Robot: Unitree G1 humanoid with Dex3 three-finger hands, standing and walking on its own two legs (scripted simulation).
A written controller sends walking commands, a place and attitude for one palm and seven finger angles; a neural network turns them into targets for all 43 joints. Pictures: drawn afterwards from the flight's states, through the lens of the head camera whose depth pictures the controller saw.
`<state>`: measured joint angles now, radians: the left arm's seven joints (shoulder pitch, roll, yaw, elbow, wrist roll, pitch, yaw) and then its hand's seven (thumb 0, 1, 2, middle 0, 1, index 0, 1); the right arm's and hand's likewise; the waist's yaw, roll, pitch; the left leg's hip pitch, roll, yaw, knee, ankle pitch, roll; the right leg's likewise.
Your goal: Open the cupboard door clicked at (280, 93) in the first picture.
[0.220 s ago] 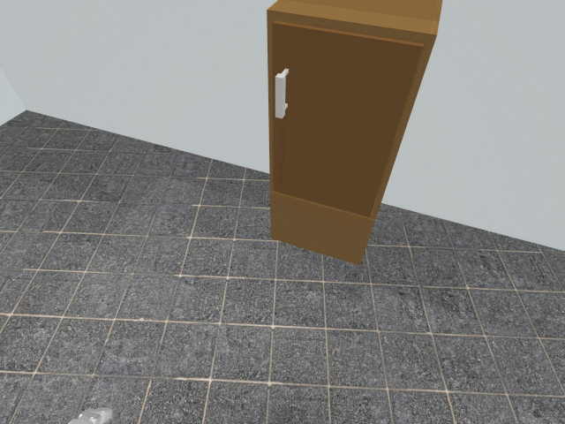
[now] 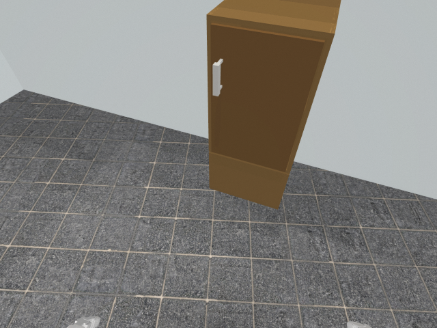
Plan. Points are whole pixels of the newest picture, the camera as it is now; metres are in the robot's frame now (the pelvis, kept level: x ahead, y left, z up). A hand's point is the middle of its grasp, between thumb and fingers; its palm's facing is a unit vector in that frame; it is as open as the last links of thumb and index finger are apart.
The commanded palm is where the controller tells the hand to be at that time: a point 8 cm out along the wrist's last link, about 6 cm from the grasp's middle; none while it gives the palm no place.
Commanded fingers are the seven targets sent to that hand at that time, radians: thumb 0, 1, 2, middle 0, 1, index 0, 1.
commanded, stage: stand and wait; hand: left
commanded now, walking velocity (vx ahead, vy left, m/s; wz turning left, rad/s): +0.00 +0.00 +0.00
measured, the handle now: (218, 77) +0.94 +0.06 -0.02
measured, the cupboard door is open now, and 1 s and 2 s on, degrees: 0 0 0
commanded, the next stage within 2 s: look at it before walking up in 0.60 s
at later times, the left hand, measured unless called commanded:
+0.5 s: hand out of the picture +0.06 +0.23 -0.15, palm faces -0.03 -0.94 -0.34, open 7.4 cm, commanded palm none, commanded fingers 0.00 0.90 0.90 -0.20 -0.30 -0.20 -0.30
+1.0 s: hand out of the picture +0.06 +0.23 -0.15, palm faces -0.03 -0.94 -0.33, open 7.4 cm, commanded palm none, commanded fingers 0.00 0.90 0.90 -0.20 -0.30 -0.20 -0.30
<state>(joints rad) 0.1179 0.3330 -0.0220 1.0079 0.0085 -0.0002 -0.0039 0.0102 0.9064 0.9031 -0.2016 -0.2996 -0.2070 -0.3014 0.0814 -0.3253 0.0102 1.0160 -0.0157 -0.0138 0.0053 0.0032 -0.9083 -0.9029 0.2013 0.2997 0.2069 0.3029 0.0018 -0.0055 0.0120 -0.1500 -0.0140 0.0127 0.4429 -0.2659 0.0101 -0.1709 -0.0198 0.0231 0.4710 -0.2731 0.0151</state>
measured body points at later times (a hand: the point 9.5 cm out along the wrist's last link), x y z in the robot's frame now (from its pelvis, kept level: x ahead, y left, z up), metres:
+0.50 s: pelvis -0.01 -0.01 +0.00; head -0.01 -0.02 +0.45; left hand +0.06 +0.28 -0.13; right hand +0.06 -0.31 -0.13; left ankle -0.02 +0.11 -0.74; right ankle -0.01 -0.13 -0.74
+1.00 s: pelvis -0.01 -0.02 +0.01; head -0.01 -0.02 +0.46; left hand +0.06 +0.28 -0.13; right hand +0.06 -0.31 -0.13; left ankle -0.02 +0.11 -0.74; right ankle -0.01 -0.13 -0.74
